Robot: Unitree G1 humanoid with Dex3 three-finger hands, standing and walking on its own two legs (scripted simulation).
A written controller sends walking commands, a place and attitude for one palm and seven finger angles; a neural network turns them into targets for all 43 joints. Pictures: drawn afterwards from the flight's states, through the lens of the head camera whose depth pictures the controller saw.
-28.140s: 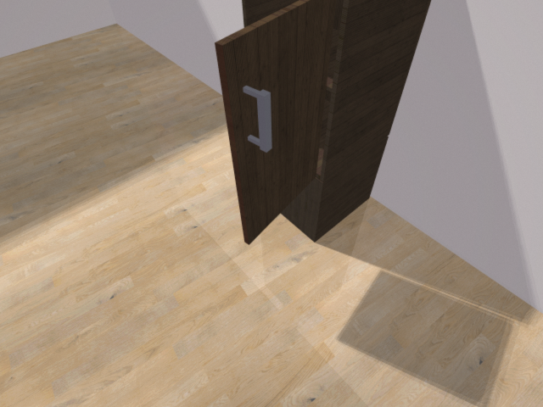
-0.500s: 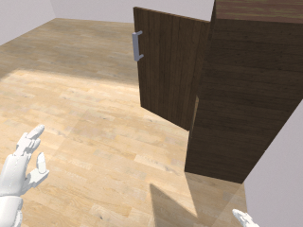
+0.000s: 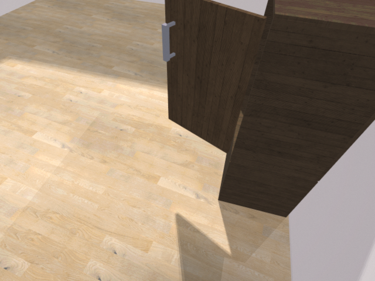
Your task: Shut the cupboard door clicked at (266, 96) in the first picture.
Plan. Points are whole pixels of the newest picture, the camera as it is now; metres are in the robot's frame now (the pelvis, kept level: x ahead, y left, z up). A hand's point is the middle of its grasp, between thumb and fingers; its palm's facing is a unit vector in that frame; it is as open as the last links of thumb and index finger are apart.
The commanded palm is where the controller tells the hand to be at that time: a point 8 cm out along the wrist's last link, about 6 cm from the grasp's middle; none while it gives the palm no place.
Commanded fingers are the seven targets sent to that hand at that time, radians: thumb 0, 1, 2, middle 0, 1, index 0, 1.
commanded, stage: let the arm hang, fingers relaxed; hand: left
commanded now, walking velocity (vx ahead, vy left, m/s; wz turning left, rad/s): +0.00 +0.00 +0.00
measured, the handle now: (169, 41) +0.88 +0.13 +0.09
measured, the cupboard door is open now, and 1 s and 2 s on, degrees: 66 66 66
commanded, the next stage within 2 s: look to check the result in 0.52 s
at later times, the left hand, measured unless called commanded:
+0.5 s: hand out of the picture +0.03 +0.17 -0.18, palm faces -0.01 -0.98 -0.19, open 7.3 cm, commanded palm none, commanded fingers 0.00 0.90 0.90 -0.20 -0.30 -0.20 -0.30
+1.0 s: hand out of the picture -0.02 +0.17 -0.17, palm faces +0.00 -0.98 -0.19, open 7.4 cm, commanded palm none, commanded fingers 0.00 0.90 0.90 -0.20 -0.30 -0.20 -0.30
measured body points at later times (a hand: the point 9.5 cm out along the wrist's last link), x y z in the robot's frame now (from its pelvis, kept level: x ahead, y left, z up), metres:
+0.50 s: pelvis +0.02 +0.00 +0.00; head +0.01 +0.00 +0.45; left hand +0.03 +0.22 -0.16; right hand +0.00 -0.23 -0.16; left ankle +0.08 +0.08 -0.74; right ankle -0.04 -0.09 -0.74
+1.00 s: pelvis +0.02 +0.00 +0.00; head +0.03 +0.00 +0.45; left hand -0.02 +0.23 -0.16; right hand +0.02 -0.23 -0.16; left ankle +0.08 +0.08 -0.74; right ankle -0.04 -0.09 -0.74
